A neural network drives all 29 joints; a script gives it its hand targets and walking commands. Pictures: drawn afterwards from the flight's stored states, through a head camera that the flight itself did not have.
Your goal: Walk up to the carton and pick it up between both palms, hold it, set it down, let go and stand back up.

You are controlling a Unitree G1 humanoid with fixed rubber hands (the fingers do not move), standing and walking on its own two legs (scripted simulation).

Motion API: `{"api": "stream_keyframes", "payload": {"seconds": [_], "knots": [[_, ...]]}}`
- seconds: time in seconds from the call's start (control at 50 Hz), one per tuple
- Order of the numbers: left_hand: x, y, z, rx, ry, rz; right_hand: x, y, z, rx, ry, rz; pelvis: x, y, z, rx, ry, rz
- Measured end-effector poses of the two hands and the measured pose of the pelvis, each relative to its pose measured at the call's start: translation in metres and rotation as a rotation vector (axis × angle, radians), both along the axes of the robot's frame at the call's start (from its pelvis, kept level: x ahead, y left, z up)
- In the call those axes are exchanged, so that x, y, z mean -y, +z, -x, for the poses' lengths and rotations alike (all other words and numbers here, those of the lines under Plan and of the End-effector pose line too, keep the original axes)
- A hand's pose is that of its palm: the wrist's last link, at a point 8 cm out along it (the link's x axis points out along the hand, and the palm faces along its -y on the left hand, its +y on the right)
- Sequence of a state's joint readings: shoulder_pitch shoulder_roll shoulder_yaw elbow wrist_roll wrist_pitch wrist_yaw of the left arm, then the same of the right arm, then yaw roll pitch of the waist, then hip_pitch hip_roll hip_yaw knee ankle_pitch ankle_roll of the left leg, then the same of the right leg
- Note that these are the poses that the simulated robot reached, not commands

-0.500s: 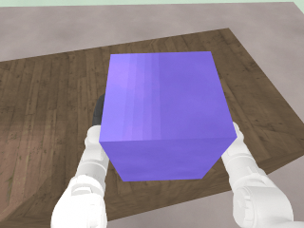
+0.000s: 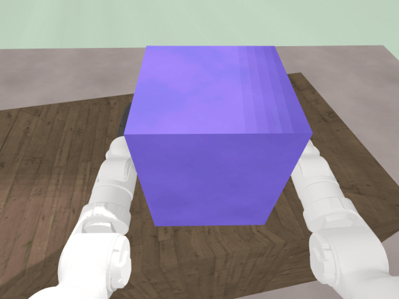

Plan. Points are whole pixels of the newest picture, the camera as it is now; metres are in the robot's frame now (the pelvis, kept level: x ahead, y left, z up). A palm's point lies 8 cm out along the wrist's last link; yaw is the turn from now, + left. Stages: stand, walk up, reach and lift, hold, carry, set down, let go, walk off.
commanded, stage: reach and lift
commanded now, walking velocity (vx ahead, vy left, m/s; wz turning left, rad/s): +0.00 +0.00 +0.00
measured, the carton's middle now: (210, 142) +0.41 +0.00 +0.11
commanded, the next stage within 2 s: none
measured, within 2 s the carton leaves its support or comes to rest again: neither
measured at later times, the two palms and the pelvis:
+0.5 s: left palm (104, 152) +0.34 +0.19 +0.16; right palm (297, 142) +0.35 -0.15 +0.16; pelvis -0.05 +0.00 +0.00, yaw +0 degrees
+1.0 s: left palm (99, 151) +0.33 +0.19 +0.18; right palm (304, 147) +0.33 -0.16 +0.17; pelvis -0.06 +0.01 +0.00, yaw +0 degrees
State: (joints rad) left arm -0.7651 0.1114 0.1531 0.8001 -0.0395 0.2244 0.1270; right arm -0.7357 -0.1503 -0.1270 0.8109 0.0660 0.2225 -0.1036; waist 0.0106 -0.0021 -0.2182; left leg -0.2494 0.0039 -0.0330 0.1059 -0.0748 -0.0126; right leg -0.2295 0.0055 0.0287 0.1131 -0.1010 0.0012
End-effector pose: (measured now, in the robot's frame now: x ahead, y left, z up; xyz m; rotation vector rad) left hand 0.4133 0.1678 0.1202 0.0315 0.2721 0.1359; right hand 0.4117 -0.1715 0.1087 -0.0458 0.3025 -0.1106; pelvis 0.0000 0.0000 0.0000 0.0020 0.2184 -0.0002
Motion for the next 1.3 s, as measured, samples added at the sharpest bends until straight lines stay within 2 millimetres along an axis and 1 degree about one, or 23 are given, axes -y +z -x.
{"api": "stream_keyframes", "payload": {"seconds": [0.12, 0.22, 0.32, 0.54, 0.68, 0.8, 0.92, 1.0, 1.12, 1.22, 1.3], "knots": [[-0.003, 0.021, 0.006, -0.01, -0.002, 0.014, -0.003, 0.025, 0.003, -0.011, 0.01, -0.023, 0.001, 0.001, 0.008, 0.049, -0.002, 0.0], [-0.007, 0.03, 0.018, -0.01, 0.007, 0.019, -0.006, 0.035, 0.011, -0.011, 0.018, -0.028, 0.0, 0.002, 0.017, 0.071, -0.003, 0.001], [-0.011, 0.035, 0.035, -0.004, 0.014, 0.021, -0.009, 0.041, 0.026, -0.005, 0.023, -0.029, -0.001, 0.003, 0.028, 0.089, -0.004, 0.002], [-0.021, 0.04, 0.08, 0.004, 0.022, 0.013, -0.019, 0.049, 0.066, 0.003, 0.038, -0.017, -0.005, 0.003, 0.053, 0.114, -0.001, 0.004], [-0.025, 0.048, 0.098, 0.011, 0.023, 0.016, -0.024, 0.055, 0.085, 0.011, 0.037, -0.022, -0.009, 0.002, 0.068, 0.121, 0.001, 0.005], [-0.026, 0.058, 0.1, 0.033, 0.013, 0.018, -0.024, 0.064, 0.091, 0.032, 0.027, -0.022, -0.011, 0.0, 0.073, 0.104, 0.003, 0.004], [-0.022, 0.064, 0.094, 0.035, 0.001, 0.024, -0.021, 0.069, 0.089, 0.035, 0.012, -0.025, -0.014, 0.0, 0.069, 0.099, 0.001, 0.003], [-0.018, 0.059, 0.086, 0.012, -0.007, 0.027, -0.016, 0.063, 0.085, 0.012, 0.002, -0.027, -0.014, 0.0, 0.063, 0.095, -0.002, 0.003], [-0.011, 0.04, 0.078, -0.028, -0.018, 0.025, -0.009, 0.045, 0.081, -0.027, -0.005, -0.017, -0.013, 0.001, 0.05, 0.098, -0.009, 0.003], [-0.008, 0.029, 0.08, -0.036, -0.015, 0.02, -0.006, 0.033, 0.083, -0.035, 0.001, -0.004, -0.011, 0.002, 0.041, 0.114, -0.012, 0.002], [-0.006, 0.03, 0.086, -0.017, -0.005, 0.026, -0.005, 0.034, 0.087, -0.015, 0.001, -0.005, -0.009, 0.003, 0.038, 0.126, -0.013, 0.002]]}}
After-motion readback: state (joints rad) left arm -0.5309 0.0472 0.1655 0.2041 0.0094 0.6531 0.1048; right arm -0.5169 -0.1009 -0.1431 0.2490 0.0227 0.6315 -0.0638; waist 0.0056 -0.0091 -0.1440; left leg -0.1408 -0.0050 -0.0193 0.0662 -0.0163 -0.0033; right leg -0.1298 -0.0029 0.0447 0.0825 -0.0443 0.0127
